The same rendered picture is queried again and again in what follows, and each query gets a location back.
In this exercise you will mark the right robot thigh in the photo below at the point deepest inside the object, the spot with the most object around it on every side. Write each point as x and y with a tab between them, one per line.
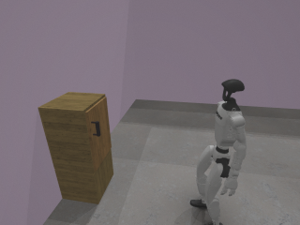
204	163

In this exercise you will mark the left robot forearm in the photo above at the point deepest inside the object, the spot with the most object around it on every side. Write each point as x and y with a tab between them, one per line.
237	161

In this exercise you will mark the robot left upper arm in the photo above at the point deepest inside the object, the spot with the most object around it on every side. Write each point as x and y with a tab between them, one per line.
238	123

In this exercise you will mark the handle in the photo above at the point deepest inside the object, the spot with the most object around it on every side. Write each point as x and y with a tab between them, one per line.
97	128

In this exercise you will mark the left robot hand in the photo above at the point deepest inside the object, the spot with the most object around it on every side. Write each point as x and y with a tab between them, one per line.
231	184

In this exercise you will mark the cupboard door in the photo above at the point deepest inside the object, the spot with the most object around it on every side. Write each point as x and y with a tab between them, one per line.
100	145

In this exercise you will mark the robot head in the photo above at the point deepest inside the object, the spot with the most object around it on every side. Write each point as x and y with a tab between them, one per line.
231	86

